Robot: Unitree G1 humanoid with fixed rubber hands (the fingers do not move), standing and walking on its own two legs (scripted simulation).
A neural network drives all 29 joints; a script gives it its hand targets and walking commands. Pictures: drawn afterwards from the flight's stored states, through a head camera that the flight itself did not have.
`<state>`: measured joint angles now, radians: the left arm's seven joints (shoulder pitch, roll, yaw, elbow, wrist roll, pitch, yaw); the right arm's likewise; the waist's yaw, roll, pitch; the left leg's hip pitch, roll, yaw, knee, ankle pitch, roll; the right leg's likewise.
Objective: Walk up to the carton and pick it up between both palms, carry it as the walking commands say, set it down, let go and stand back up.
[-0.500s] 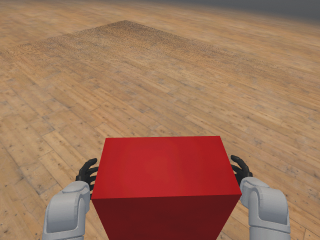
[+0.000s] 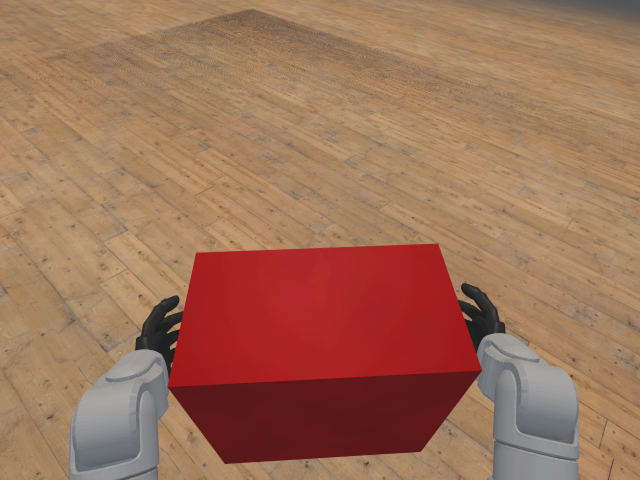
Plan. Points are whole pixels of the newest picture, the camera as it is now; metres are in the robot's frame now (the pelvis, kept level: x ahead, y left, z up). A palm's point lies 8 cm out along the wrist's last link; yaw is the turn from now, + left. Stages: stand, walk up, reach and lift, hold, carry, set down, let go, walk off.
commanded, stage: carry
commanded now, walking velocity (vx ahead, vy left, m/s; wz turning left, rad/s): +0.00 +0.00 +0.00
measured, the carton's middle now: (321, 364) +0.27 +0.00 +0.01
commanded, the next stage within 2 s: none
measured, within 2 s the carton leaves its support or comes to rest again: neither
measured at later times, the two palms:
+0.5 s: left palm (149, 406) +0.19 +0.20 +0.05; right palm (488, 399) +0.20 -0.18 +0.07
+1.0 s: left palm (149, 451) +0.15 +0.18 +0.04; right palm (509, 447) +0.16 -0.19 +0.05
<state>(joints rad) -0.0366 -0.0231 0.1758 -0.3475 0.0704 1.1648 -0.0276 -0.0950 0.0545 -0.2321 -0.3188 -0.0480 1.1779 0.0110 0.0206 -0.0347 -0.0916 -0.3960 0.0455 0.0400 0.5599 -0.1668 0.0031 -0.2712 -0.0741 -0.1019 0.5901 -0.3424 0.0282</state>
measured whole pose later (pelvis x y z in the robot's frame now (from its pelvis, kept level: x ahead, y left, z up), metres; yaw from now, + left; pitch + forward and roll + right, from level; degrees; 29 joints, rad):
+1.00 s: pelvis -0.11 +0.00 +0.00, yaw +1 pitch +2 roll +0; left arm -0.03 -0.03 0.16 -0.13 0.11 0.84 -0.03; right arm -0.09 0.04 -0.22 -0.09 -0.06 0.84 0.04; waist -0.03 0.00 -0.06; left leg -0.34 0.01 0.08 0.57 -0.27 0.03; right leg -0.34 0.01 -0.11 0.55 -0.25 -0.04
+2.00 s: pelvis -0.12 +0.02 +0.01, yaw +0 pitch +2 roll +0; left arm -0.20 0.01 0.17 0.06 0.10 0.90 -0.02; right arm -0.24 0.00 -0.23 0.07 -0.09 0.89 0.02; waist 0.01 0.02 -0.06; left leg -0.33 -0.01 0.10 0.50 -0.21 0.06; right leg -0.33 -0.01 -0.09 0.48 -0.18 -0.02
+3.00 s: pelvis -0.12 +0.00 +0.01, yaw +0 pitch +0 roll -1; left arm -0.16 -0.01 0.18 0.09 0.14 0.80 -0.04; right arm -0.19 0.02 -0.23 0.08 -0.11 0.80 0.03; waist 0.00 0.03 -0.08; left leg -0.31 0.03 0.09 0.54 -0.24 0.03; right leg -0.31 0.02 -0.10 0.50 -0.20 -0.05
